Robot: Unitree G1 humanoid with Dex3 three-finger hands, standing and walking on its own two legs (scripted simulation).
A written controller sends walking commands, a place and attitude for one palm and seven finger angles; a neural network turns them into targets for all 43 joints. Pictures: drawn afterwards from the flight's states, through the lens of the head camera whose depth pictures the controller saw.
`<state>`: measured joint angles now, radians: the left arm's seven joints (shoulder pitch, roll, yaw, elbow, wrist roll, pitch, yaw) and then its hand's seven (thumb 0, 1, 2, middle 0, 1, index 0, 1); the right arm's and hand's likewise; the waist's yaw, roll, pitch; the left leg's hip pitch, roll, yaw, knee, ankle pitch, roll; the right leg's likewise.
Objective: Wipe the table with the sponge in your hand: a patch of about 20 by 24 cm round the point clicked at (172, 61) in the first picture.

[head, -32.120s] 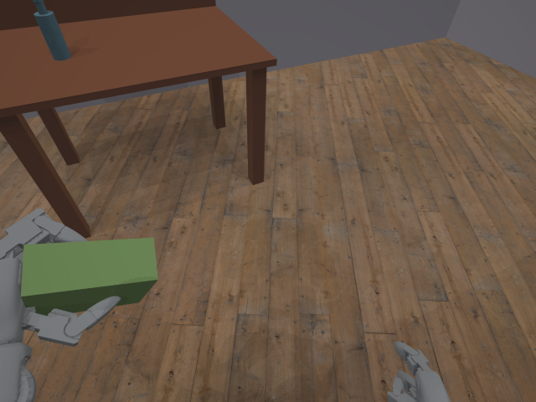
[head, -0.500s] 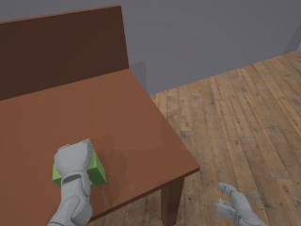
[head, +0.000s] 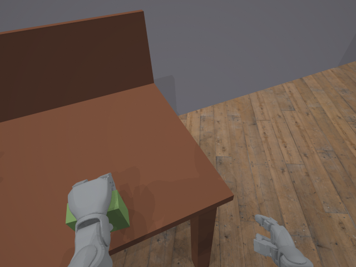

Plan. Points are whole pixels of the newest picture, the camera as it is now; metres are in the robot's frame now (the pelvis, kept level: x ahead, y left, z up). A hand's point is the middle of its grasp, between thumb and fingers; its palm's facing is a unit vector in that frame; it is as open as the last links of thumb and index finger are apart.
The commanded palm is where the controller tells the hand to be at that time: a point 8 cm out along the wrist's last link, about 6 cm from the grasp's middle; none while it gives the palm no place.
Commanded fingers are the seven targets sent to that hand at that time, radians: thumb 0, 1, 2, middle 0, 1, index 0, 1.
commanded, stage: wipe back along the middle lane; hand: left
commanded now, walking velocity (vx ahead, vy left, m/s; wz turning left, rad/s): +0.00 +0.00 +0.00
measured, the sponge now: (103, 218) +0.24 +0.23 -0.03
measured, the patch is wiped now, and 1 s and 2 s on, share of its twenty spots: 0.85 0.95 0.95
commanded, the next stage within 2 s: slide across to the third lane in 0.74 s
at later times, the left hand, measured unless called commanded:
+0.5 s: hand (101, 208) +0.24 +0.22 +0.02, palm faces +0.03 -0.09 -1.00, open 9.4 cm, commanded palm +0.18 +0.21 +0.04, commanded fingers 0.00 0.10 1.30 -1.20 -1.60 -1.20 -1.60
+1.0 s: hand (101, 209) +0.24 +0.22 +0.02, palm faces +0.01 -0.09 -1.00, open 9.3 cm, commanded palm +0.19 +0.19 +0.05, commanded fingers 0.00 0.10 1.30 -1.20 -1.60 -1.20 -1.60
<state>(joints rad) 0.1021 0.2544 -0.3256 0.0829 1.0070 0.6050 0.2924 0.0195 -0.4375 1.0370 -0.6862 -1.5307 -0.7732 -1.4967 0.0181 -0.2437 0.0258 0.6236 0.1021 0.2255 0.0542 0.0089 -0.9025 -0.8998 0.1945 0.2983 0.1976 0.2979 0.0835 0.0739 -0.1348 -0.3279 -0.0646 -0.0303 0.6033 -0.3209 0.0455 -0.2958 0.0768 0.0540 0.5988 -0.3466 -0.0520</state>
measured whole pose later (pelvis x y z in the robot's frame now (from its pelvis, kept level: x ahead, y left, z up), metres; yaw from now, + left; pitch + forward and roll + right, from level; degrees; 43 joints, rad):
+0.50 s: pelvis +0.00 -0.02 +0.00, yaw -1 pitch +2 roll +0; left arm 0.12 0.28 -0.26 0.11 0.97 0.56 0.30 0.02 -0.44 1.04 -0.69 -1.53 -0.78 -1.50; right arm 0.04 -0.26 0.01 0.64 0.10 0.20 0.03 0.01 -0.90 -0.90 0.19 0.30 0.20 0.30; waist 0.07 0.07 -0.13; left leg -0.31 -0.04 -0.03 0.58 -0.31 0.02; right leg -0.29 0.10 0.06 0.58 -0.33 -0.07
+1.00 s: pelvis -0.01 -0.01 +0.00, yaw +0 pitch +2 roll +0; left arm 0.09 0.26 -0.31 0.11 0.99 0.61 0.28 0.02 -0.44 1.04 -0.71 -1.52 -0.79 -1.49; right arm 0.02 -0.25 0.01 0.64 0.10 0.20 0.03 0.01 -0.90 -0.90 0.19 0.30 0.20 0.30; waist 0.08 0.08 -0.12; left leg -0.32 -0.06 -0.03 0.58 -0.30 0.04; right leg -0.29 0.08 0.06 0.58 -0.33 -0.06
